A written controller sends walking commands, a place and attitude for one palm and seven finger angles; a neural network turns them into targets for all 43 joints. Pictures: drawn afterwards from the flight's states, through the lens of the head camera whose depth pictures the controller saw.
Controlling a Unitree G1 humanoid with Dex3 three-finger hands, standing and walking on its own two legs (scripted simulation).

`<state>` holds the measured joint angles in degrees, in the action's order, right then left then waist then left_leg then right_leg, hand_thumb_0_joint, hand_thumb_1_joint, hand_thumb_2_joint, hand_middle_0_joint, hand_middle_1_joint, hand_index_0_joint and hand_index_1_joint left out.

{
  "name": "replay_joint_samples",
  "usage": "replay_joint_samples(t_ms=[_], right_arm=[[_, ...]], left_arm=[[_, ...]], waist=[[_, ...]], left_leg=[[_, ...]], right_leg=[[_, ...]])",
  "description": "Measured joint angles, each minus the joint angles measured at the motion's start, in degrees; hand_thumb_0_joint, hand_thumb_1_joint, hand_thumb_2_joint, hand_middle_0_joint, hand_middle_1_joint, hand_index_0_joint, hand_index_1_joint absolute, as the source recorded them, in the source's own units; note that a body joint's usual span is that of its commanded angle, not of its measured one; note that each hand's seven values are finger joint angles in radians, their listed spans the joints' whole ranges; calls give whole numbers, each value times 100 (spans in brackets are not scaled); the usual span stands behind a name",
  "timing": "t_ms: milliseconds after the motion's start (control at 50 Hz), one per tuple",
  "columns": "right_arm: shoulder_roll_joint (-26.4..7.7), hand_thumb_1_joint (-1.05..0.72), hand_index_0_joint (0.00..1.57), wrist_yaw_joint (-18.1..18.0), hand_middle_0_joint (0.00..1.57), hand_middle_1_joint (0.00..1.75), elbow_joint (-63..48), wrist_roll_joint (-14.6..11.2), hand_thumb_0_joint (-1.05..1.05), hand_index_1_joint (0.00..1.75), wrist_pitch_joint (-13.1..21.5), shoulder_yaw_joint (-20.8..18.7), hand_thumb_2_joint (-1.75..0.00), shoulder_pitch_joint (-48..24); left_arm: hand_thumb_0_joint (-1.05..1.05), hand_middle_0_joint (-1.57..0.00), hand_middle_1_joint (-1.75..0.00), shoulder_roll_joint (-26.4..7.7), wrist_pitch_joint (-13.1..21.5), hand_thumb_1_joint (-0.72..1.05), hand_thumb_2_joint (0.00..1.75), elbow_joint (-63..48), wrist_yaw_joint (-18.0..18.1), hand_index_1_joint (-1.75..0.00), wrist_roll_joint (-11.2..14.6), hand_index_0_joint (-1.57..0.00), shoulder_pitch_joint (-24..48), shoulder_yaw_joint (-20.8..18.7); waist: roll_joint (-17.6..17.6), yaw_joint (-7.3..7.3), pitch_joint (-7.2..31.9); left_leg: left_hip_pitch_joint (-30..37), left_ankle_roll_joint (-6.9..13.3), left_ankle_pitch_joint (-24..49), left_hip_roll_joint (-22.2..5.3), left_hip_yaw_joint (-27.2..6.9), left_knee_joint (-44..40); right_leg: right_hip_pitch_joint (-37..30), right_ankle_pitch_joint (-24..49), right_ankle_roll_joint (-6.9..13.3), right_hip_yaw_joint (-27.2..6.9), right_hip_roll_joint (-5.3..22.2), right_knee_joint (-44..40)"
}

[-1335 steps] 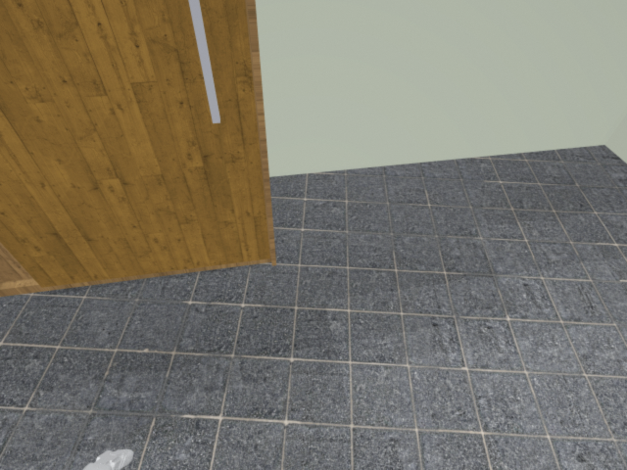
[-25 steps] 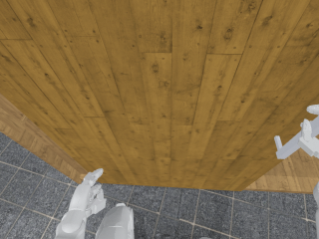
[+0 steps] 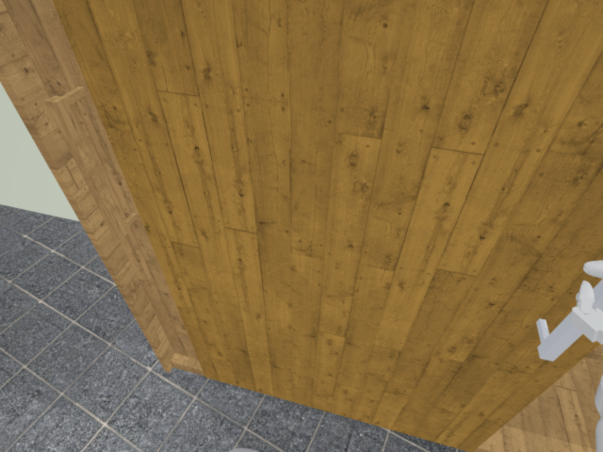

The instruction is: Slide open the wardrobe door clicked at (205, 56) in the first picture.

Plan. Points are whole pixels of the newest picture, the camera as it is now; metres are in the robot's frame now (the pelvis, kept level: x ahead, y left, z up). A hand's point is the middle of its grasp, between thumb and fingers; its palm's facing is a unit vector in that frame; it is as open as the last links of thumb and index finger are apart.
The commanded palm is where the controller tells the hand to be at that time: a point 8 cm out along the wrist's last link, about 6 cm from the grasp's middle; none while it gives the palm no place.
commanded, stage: stop walking and hold the door there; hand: right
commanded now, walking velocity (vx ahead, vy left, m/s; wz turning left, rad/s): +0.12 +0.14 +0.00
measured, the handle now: (593, 287) +0.36 -0.35 +0.08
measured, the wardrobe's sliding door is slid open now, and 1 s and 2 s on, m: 0.67 0.67 0.67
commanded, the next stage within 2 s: loosen the grip on the handle in 1.76 s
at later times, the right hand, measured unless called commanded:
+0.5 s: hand (579, 309) +0.32 -0.32 +0.08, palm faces +0.52 +0.80 -0.30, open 5.4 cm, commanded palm +0.27 -0.34 +0.04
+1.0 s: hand (577, 315) +0.32 -0.32 +0.07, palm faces +0.41 +0.86 -0.30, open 5.1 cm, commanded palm +0.28 -0.35 +0.04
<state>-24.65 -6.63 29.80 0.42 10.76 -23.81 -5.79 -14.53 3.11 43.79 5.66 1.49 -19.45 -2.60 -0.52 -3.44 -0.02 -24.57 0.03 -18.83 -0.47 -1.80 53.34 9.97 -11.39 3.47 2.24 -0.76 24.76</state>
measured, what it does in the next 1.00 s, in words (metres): steps on the spot: left foot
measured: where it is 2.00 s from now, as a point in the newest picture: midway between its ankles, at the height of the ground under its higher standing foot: outside the picture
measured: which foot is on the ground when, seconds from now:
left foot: up 0.00-0.14, down 0.16-1.00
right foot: down 0.00-0.72, up 0.74-1.00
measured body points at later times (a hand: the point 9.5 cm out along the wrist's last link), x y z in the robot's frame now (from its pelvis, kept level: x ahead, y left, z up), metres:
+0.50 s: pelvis -0.03 +0.02 +0.00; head -0.04 +0.04 +0.45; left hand +0.06 +0.31 -0.12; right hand +0.28 -0.35 +0.10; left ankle -0.02 +0.13 -0.74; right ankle +0.03 -0.08 -0.74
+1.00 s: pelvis -0.04 -0.03 -0.01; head +0.01 +0.00 +0.44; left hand +0.13 +0.24 -0.12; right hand +0.29 -0.36 +0.09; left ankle -0.02 +0.13 -0.74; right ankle -0.03 -0.20 -0.73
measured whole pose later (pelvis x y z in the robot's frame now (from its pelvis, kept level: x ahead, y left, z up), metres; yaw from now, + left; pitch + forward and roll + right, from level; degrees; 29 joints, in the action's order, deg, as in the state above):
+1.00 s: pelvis -0.04 -0.03 -0.01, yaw -5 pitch -1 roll -4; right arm -20.8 -3.8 46.5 -0.7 14.5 -17.0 -26.0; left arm -18.7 0.5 40.8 5.8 2.7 -9.3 -2.8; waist -0.5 -0.2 -6.6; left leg -14.0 -4.9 -15.3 -12.6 4.9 31.1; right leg 14.7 -14.0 -1.4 4.3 1.7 28.5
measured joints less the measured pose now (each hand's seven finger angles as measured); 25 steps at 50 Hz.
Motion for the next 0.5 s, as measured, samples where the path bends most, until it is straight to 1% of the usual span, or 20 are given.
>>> replay_joint_samples(t_ms=[20,40,80,120,140,160,200,240,300,360,400,500], right_arm=[[-14,-68,39,20,40,137,121,-13,-13,139,-31,74,-80,-67],[-26,-68,39,25,39,136,201,-36,-13,139,-75,149,-80,-139],[-56,-69,39,13,37,136,307,-86,-12,139,-135,264,-79,-279],[-137,-69,39,44,37,136,417,-129,-12,139,-113,287,-78,-403],[-217,-69,39,77,38,136,476,-148,-13,139,-76,270,-78,-456],[-269,-69,39,90,38,136,554,-155,-13,139,-42,226,-78,-515],[-277,-69,38,81,38,135,811,-191,-13,139,-15,140,-78,-677],[-319,-69,39,47,37,135,1088,-233,-13,140,-57,182,-79,-872],[-338,-69,39,-36,35,134,1502,-236,-12,140,-89,234,-80,-1134],[-357,-68,40,-46,34,134,1878,-255,-12,140,-45,199,-81,-1311],[-383,-68,41,-33,34,134,2088,-258,-11,140,27,187,-82,-1427],[-433,-67,43,8,36,135,2569,-280,-13,140,156,237,-84,-1633]], left_arm=[[1,-20,-30,55,-29,91,89,9,-17,-30,28,-20,-39,33],[1,-20,-30,107,-57,91,89,8,-34,-30,54,-20,-69,77],[1,-20,-30,192,-66,91,89,-32,-60,-30,76,-20,-96,192],[1,-20,-30,255,-36,91,89,-89,-77,-30,68,-20,-43,316],[1,-20,-30,289,-15,91,89,-115,-84,-30,60,-20,15,368],[1,-20,-30,301,4,91,89,-111,-90,-30,56,-21,121,401],[1,-20,-30,277,30,91,89,-73,-75,-30,74,-21,339,398],[1,-20,-30,268,33,91,89,-84,-47,-30,123,-21,403,368],[1,-20,-30,184,-10,91,89,-94,-2,-30,135,-21,397,338],[0,-20,-30,29,-67,91,89,-102,47,-30,134,-21,375,289],[0,-20,-30,-85,-87,91,89,-89,69,-30,140,-21,352,238],[0,-20,-30,-343,-173,91,89,32,93,-30,183,-21,256,105]], waist=[[-52,18,62],[-85,65,109],[-102,183,166],[-55,253,172],[15,266,166],[23,276,126],[-155,213,-13],[-201,215,-32],[-194,261,56],[-214,256,118],[-229,271,107],[-319,337,106]], left_leg=[[134,3,-77,26,155,-31],[326,5,-153,30,315,-313],[788,30,-194,18,534,-1274],[1287,86,132,-28,593,-2415],[1506,138,337,-84,544,-2876],[1593,145,646,-101,490,-3138],[1583,28,836,-1,501,-3168],[1541,-8,793,24,505,-3099],[1451,55,604,25,486,-2986],[1405,102,567,13,489,-2974],[1394,92,726,12,499,-2958],[1402,80,602,65,525,-2857]], right_leg=[[-11,85,0,-35,42,-118],[-5,152,-15,-44,81,-205],[64,234,-51,-1,124,-286],[216,242,-78,79,97,-205],[324,215,-87,141,45,-99],[427,173,-97,193,39,35],[477,156,-129,172,150,134],[473,201,-148,165,177,104],[499,73,-160,170,168,89],[528,-45,-163,148,141,65],[547,7,-173,134,142,103],[580,-54,-210,93,197,268]])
